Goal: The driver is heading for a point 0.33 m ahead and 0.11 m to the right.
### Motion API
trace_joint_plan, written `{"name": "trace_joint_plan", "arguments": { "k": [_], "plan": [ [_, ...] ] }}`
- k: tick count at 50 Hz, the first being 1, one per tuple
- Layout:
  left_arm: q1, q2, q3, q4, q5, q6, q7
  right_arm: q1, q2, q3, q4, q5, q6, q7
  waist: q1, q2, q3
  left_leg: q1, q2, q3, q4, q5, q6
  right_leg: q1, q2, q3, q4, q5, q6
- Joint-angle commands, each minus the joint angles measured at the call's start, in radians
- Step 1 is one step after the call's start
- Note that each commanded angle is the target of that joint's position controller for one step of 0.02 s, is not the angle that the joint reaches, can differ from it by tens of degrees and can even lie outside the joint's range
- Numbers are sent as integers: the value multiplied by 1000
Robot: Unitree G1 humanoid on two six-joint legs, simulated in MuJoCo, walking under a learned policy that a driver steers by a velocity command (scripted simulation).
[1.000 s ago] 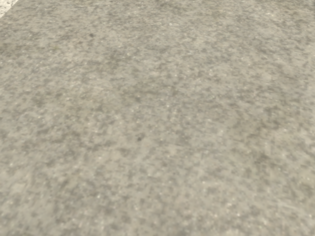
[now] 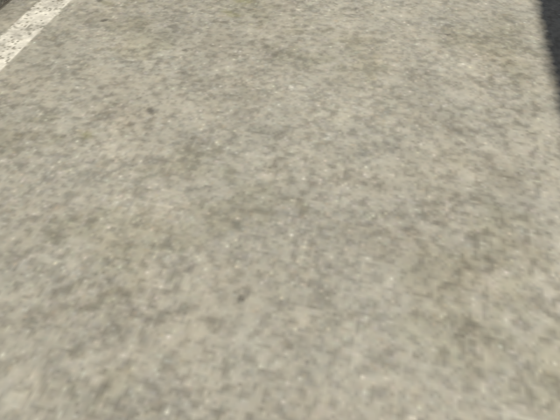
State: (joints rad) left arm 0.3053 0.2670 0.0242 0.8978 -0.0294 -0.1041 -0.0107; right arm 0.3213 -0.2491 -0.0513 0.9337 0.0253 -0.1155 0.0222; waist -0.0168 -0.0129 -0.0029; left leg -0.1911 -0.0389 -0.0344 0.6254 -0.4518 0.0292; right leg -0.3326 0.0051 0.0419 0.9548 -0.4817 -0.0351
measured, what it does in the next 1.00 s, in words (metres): walks ahead: right foot, then left foot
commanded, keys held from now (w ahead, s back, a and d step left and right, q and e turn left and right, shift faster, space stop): w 0.20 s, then no key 0.80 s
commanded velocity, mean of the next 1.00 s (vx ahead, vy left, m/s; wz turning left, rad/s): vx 0.19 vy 0.00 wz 0.00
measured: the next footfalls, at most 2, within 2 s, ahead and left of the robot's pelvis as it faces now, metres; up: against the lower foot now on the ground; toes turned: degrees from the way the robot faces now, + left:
right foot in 0.26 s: +0.29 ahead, -0.18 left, +0.00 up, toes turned -2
left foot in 0.68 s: +0.31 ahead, +0.05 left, +0.00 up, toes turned +0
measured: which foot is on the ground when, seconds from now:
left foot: down 0.00-0.26, up 0.28-0.66, down 0.68-1.00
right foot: up 0.00-0.24, down 0.26-1.00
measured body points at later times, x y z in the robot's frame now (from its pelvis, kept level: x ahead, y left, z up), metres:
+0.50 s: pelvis +0.19 -0.11 +0.02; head +0.22 -0.12 +0.47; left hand +0.27 +0.15 -0.10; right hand +0.29 -0.38 -0.11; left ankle +0.21 +0.05 -0.66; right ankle +0.25 -0.18 -0.72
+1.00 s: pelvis +0.26 -0.10 +0.02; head +0.27 -0.10 +0.47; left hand +0.35 +0.16 -0.12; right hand +0.35 -0.36 -0.12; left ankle +0.27 +0.05 -0.72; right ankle +0.25 -0.18 -0.72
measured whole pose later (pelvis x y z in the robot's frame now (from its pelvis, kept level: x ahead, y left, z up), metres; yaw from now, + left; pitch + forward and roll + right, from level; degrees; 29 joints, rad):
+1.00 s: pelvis +0.26 -0.10 +0.02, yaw +0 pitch -1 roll +0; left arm 0.17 0.25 0.01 0.96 0.01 0.00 0.01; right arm 0.16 -0.24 -0.04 1.01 0.00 -0.01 -0.04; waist 0.01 0.00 0.04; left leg -0.21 0.04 -0.03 0.45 -0.23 -0.04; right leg -0.16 0.05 -0.05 0.44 -0.26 -0.06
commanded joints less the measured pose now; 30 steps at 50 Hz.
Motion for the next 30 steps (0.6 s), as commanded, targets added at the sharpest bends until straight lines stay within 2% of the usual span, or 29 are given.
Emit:
{"name": "trace_joint_plan", "arguments": {
  "k": [1,2,3,4,5,6,7,8,10,11,12,13,14,15,16,17,18,19,20,22,23,25,28,30],
  "plan": [
    [-306,72,5,-202,-35,-32,-12,270,-130,-22,30,-18,5,-2,-132,119,82,548,428,-582,-268,519,319,-831,-47,35,434,-196,-38],
    [-323,48,-5,-227,-32,-27,-19,239,-113,-10,27,-15,13,-10,-102,68,119,507,427,-514,-305,485,274,-874,-100,36,387,-149,-42],
    [-316,49,-5,-239,-16,-22,-22,168,-102,-1,12,-9,23,-20,-62,56,136,410,399,-435,-360,451,222,-816,-148,38,288,-69,-33],
    [-298,46,-11,-251,-4,-18,-29,74,-104,4,-15,-7,35,-32,-21,78,155,258,348,-346,-433,405,183,-679,-164,20,139,16,-10],
    [-275,31,-21,-249,14,-16,-42,-11,-132,-1,-43,-4,42,-44,5,86,139,78,267,-229,-475,377,152,-450,-145,-21,-26,176,12],
    [-243,22,-25,-237,23,-13,-52,-42,-167,-11,-54,-2,42,-51,19,103,97,-64,187,-112,-502,346,120,-190,-102,-65,-169,337,31],
    [-227,42,-15,-228,21,-6,-53,4,-204,-24,-43,-5,34,-51,16,133,65,-116,189,-101,-550,316,127,-29,-50,-106,-199,436,53],
    [-201,80,0,-221,11,4,-43,20,-229,-32,-35,0,28,-49,33,136,67,-97,208,-98,-549,318,123,23,-34,-102,-229,459,57],
    [-149,126,23,-209,8,20,-18,30,-222,-33,-29,7,27,-42,74,119,54,18,224,-70,-432,515,89,54,-13,-93,-313,426,30],
    [-70,152,42,-185,12,25,-8,37,-207,-31,-25,-1,36,-39,116,101,9,50,206,-40,-276,689,57,136,9,-101,-338,413,4],
    [45,173,59,-151,14,29,-4,49,-182,-24,-27,-11,45,-40,171,89,-60,24,173,-14,-84,779,23,272,16,-114,-357,449,-18],
    [155,241,75,-129,24,34,5,89,-106,-3,-49,-44,52,-43,185,-66,-161,-127,106,15,234,494,-28,466,-156,81,-347,560,-63],
    [138,333,75,-136,57,33,-7,294,43,32,-38,-31,40,-42,54,-415,-305,-308,-79,-40,620,-168,-80,578,-412,601,-577,579,-243],
    [83,241,58,-150,41,25,-22,282,-64,9,-15,-2,33,-38,64,-282,-274,-363,-42,-134,751,-152,-74,488,-410,725,-698,465,-251],
    [-15,195,47,-159,26,17,-28,186,-111,-3,-40,11,38,-37,44,-173,-136,-411,21,-80,768,-79,-58,359,-385,551,-687,444,-219],
    [-91,159,37,-166,25,14,-31,99,-126,-5,-58,0,45,-46,30,-55,-77,-383,83,-47,711,11,-44,235,-336,402,-675,508,-189],
    [-131,138,33,-163,35,10,-33,52,-138,-14,-64,-12,56,-55,17,-33,-45,-336,118,-48,652,61,-38,143,-283,282,-677,590,-169],
    [-145,125,30,-153,51,6,-31,58,-139,-19,-65,-14,70,-57,-6,-70,-54,-264,143,-57,604,95,-30,92,-248,205,-693,654,-154],
    [-147,106,26,-141,60,0,-28,69,-126,-19,-57,-15,80,-58,-18,-83,-63,-218,140,-49,572,115,-28,68,-228,157,-707,724,-159],
    [-141,81,16,-116,65,-10,-21,74,-94,-15,-51,-23,92,-63,-37,-66,-69,-176,139,-49,469,138,-37,46,-217,89,-719,833,-183],
    [-145,84,15,-107,64,-10,-16,53,-84,-12,-59,-30,98,-65,-41,-59,-68,-174,142,-49,392,151,-45,47,-217,74,-724,837,-192],
    [-157,105,19,-98,58,3,-3,-8,-74,-6,-76,-39,107,-68,-31,-54,-66,-159,148,-47,236,187,-62,47,-215,61,-740,729,-194],
    [-141,136,27,-79,53,29,11,-90,-89,-6,-88,-30,117,-66,8,-56,-44,-126,138,-34,82,238,-72,37,-208,78,-776,435,-185],
    [-129,134,26,-64,50,42,14,-124,-102,-10,-93,-27,119,-66,23,-53,-12,-118,130,-30,10,234,-72,37,-211,110,-787,275,-186]
  ]
}}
